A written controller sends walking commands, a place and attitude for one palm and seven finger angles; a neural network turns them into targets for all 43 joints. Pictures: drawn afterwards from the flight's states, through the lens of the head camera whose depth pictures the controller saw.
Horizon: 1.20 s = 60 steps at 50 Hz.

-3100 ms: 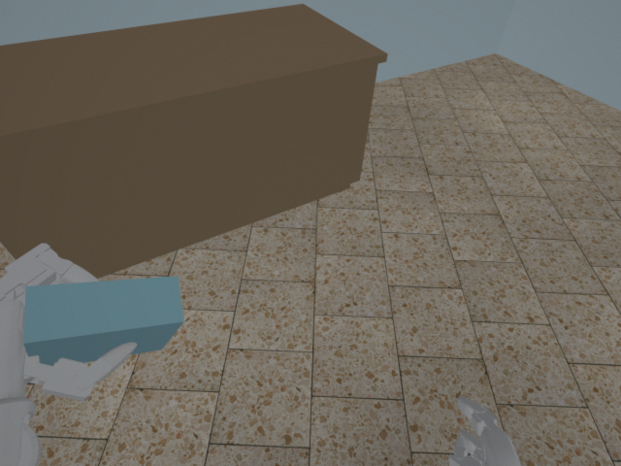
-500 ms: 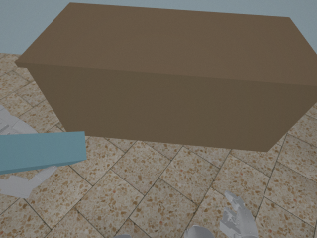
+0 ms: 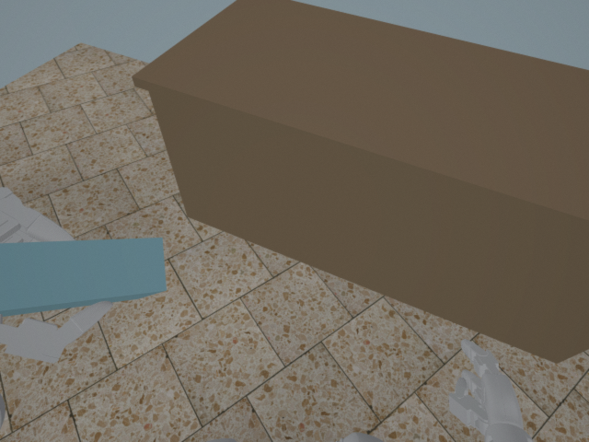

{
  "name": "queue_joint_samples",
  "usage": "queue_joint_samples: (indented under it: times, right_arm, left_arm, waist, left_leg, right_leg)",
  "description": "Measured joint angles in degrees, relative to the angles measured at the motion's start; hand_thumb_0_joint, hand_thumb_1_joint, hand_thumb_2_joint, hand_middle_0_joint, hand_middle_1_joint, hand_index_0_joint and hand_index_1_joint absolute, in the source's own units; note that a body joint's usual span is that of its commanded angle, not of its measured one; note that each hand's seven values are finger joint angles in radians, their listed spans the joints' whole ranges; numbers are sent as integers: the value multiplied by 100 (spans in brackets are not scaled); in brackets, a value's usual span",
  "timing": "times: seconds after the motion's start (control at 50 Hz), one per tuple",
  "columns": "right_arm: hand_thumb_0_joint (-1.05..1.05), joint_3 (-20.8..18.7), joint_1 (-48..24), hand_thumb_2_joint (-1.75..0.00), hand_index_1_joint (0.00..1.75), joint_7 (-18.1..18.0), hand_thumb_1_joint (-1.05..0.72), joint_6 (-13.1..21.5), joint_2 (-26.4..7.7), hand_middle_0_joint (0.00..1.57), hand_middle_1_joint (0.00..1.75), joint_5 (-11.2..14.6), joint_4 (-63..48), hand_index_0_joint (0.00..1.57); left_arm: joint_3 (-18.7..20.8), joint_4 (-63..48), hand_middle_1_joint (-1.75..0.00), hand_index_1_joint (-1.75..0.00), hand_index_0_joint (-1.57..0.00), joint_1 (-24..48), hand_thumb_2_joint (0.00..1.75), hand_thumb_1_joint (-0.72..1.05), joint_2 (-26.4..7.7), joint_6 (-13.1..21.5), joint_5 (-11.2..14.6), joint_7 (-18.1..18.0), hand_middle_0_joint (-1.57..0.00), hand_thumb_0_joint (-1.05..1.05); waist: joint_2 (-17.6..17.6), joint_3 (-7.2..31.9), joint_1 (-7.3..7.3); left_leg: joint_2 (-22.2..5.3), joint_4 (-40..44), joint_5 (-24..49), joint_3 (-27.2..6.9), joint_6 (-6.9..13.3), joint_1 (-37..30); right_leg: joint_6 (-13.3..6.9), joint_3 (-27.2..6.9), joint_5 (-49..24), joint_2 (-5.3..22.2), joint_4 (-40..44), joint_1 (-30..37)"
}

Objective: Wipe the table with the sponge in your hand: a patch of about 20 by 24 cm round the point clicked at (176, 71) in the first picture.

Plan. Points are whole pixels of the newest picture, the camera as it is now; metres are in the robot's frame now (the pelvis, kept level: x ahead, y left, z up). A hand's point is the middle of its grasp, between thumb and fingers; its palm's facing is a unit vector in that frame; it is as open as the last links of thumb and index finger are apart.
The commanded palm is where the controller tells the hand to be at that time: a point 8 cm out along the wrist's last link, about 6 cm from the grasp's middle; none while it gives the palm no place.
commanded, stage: walk to a spot facing it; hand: left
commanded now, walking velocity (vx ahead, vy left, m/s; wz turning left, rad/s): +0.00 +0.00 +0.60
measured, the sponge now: (103, 275) +0.24 +0.19 +0.17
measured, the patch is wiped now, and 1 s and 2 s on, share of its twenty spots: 0.00 0.00 0.00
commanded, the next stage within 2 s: turn to face it in 2.00 s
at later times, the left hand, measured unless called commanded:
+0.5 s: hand out of the picture +0.08 +0.20 +0.19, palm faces +0.63 -0.65 -0.43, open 9.3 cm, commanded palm +0.01 +0.23 +0.19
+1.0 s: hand out of the picture -0.03 +0.19 +0.19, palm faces +0.81 -0.38 -0.44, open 9.3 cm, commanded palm -0.10 +0.19 +0.19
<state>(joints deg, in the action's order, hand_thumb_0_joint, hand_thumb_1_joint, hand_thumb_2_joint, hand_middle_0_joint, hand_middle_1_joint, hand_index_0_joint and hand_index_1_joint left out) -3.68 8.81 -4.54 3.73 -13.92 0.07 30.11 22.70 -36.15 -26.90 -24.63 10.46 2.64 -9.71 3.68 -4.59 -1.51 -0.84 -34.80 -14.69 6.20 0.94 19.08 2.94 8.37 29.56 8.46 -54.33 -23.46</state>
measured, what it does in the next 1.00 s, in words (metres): steps to the right, turning left: right foot, then left foot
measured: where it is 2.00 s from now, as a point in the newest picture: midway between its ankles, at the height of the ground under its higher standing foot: outside the picture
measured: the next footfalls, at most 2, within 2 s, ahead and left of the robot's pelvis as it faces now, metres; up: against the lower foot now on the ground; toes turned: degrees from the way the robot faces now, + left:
right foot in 0.26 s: +0.06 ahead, -0.14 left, +0.00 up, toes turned +6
left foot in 0.64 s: -0.12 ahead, +0.05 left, +0.00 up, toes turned +30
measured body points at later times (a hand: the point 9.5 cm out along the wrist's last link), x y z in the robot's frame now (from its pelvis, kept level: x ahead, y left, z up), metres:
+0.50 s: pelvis -0.05 -0.09 +0.02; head -0.03 -0.10 +0.47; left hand +0.04 +0.23 +0.21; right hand +0.18 -0.26 -0.08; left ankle -0.10 +0.05 -0.66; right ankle +0.02 -0.15 -0.72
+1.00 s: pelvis -0.06 -0.13 +0.00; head -0.04 -0.15 +0.45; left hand -0.07 +0.20 +0.21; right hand +0.18 -0.19 -0.11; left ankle -0.15 +0.02 -0.71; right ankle +0.03 -0.19 -0.73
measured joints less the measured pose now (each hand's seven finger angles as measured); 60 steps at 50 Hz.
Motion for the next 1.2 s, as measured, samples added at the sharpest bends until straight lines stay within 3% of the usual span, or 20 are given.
queue_joint_samples:
  times: [0.04, 0.08, 0.24, 0.26, 0.28, 0.34, 0.38, 0.42, 0.52, 0.64, 0.66, 0.7, 0.74, 0.78, 0.86, 0.96, 1.0, 1.04, 1.1, 1.2]
  right_arm:
    - [1, 75, 14, -90, 30, 131, -91, 82, 148, 20, 30, 41, 92, 20]
    - [1, 184, 85, -90, 30, 253, -91, 145, 282, 20, 30, 80, 138, 20]
    - [1, 528, 404, -90, 30, 268, -90, 264, 530, 21, 30, 73, 296, 20]
    - [1, 553, 400, -90, 30, 250, -90, 256, 526, 21, 30, 71, 330, 20]
    - [1, 561, 363, -90, 30, 235, -90, 232, 486, 21, 30, 75, 380, 20]
    - [1, 526, 235, -90, 30, 183, -90, 101, 341, 21, 30, 42, 643, 21]
    - [1, 502, 198, -90, 30, 143, -90, 11, 252, 21, 30, -2, 735, 21]
    - [1, 461, 201, -90, 30, 64, -90, -40, 198, 21, 30, -13, 740, 21]
    - [1, 309, 301, -90, 30, -92, -90, -45, 45, 21, 30, -101, 501, 20]
    - [1, 157, 404, -90, 30, -77, -91, -29, -191, 20, 30, -119, 198, 20]
    - [1, 139, 387, -90, 30, -77, -91, 9, -184, 20, 30, -115, 160, 20]
    - [1, 135, 370, -90, 30, -32, -91, 118, -36, 20, 30, -79, 261, 20]
    - [1, 182, 466, -90, 30, 59, -91, 192, 154, 20, 30, -4, 396, 20]
    - [1, 275, 577, -90, 30, 139, -91, 252, 321, 20, 30, 40, 511, 20]
    - [1, 489, 704, -90, 30, 199, -90, 365, 552, 20, 30, 31, 657, 20]
    - [1, 666, 624, -90, 30, 181, -90, 362, 679, 21, 30, -29, 738, 21]
    - [1, 653, 466, -90, 30, 174, -90, 292, 606, 21, 30, -28, 782, 21]
    - [1, 591, 263, -90, 30, 193, -90, 166, 472, 21, 30, -66, 936, 21]
    - [1, 485, 98, -89, 30, 180, -90, 3, 260, 21, 30, -88, 950, 21]
    - [1, 218, 171, -90, 30, 76, -90, -21, -26, 21, 30, -80, 663, 20]
  left_arm:
    - [47, 116, -138, -138, -82, 61, 104, -43, -63, -2, -71, 80, -82, 0]
    - [64, 89, -138, -138, -82, -52, 104, -43, -57, -37, -60, 123, -82, 0]
    - [-49, 135, -138, -138, -82, -499, 104, -43, 48, -177, 106, 217, -82, 0]
    - [-54, 233, -138, -138, -82, -430, 104, -43, 53, -204, 98, 218, -82, 0]
    - [-94, 361, -138, -138, -82, -308, 104, -43, 114, -234, 63, 218, -82, 0]
    - [-324, 739, -138, -138, -82, 80, 104, -43, 379, -421, 6, 159, -82, 0]
    - [-407, 897, -138, -138, -82, 137, 104, -43, 540, -463, -17, 131, -82, 0]
    - [-463, 950, -138, -138, -83, 127, 104, -43, 587, -456, -48, 125, -82, 0]
    - [-451, 738, -138, -138, -83, 3, 104, -43, 397, -290, -84, 85, -83, 0]
    - [-229, 254, -138, -138, -83, -89, 104, -44, 247, -154, -14, -50, -83, 0]
    - [-176, 223, -138, -138, -83, -53, 104, -44, 233, -115, 9, -74, -83, 0]
    - [-126, 397, -138, -138, -83, 52, 104, -44, 233, -9, -68, -51, -83, 0]
    - [-140, 596, -138, -138, -83, 131, 104, -44, 236, 0, -190, 38, -83, 0]
    - [-185, 681, -138, -138, -83, 135, 104, -44, 300, -9, -227, 84, -83, 0]
    - [-267, 658, -138, -138, -83, 2, 104, -44, 486, 14, -191, 104, -83, 0]
    - [-289, 882, -138, -138, -83, 155, 104, -44, 432, -3, -193, 111, -83, 0]
    - [-344, 1003, -138, -138, -83, 386, 104, -44, 430, -61, -235, 141, -83, 0]
    - [-440, 1121, -138, -138, -83, 520, 104, -44, 498, -98, -226, 185, -83, 0]
    - [-436, 1121, -137, -138, -83, 233, 104, -44, 563, -55, -185, 240, -83, 0]
    - [-359, 865, -137, -137, -83, -201, 104, -44, 357, -10, -163, 208, -83, 0]
  waist:
    - [-80, 14, -29]
    - [-182, 48, -40]
    - [-620, 135, 208]
    - [-650, 137, 266]
    - [-746, 102, 318]
    - [-757, 53, 405]
    - [-660, 80, 362]
    - [-534, 119, 270]
    - [-242, 300, 128]
    - [-36, 453, 130]
    - [4, 406, 113]
    - [45, 340, 101]
    - [-29, 398, 77]
    - [-133, 446, 104]
    - [-390, 440, 251]
    - [-626, 348, 370]
    - [-730, 240, 349]
    - [-682, 120, 356]
    - [-570, 56, 266]
    - [-338, 15, 142]
  left_leg:
    - [-54, 51, 4, -232, -3, 55]
    - [-110, 234, 146, -445, -70, 57]
    - [-93, 374, 472, -1126, -335, 234]
    - [-62, 269, 455, -1190, -378, 305]
    - [-89, 94, 362, -1242, -344, 389]
    - [105, -1629, -736, -1095, -329, 903]
    - [173, -2737, -770, -844, -409, 1119]
    - [134, -3069, -787, -598, -465, 1071]
    - [-64, -1724, -1079, -199, -377, 323]
    - [-81, 354, -975, -10, -83, -672]
    - [-44, 472, -325, -55, -60, -651]
    - [-20, 201, -181, -187, -102, -554]
    - [-62, 200, -274, -428, -131, -547]
    - [-117, 349, -216, -644, -142, -587]
    - [-235, 611, -50, -910, -175, -673]
    - [-282, 259, -291, -1133, -170, -459]
    - [-292, -693, -1002, -1146, -44, -12]
    - [-106, -2155, -1195, -1030, -74, 527]
    - [-53, -3497, -715, -681, -236, 1106]
    - [-194, -2904, -357, -205, -328, 1270]
  right_leg:
    - [90, -275, 194, -303, -635, -328]
    - [144, -370, -64, -472, -605, -477]
    - [235, -431, -650, -773, 1474, 320]
    - [189, -414, -857, -799, 1871, 533]
    - [-31, -338, -1370, -846, 2084, 614]
    - [-505, -165, -1437, -693, 1972, 618]
    - [-569, -81, -1457, -548, 2137, 723]
    - [-560, 48, -1589, -416, 2363, 828]
    - [-602, 383, -1788, -192, 2588, 750]
    - [-536, 697, -1656, 66, 2000, 222]
    - [-398, 586, -1313, 101, 1547, 37]
    - [-196, 83, -524, -60, 281, -361]
    - [-80, -203, -443, -254, -648, -661]
    - [-2, -287, -637, -325, -904, -778]
    - [79, -246, -759, -365, -69, -475]
    - [87, -70, -608, -579, 1833, 591]
    - [-291, 79, -1352, -594, 2004, 621]
    - [-523, 155, -1364, -447, 1804, 579]
    - [-568, 204, -1368, -316, 2108, 750]
    - [-564, 457, -1590, -149, 2765, 1070]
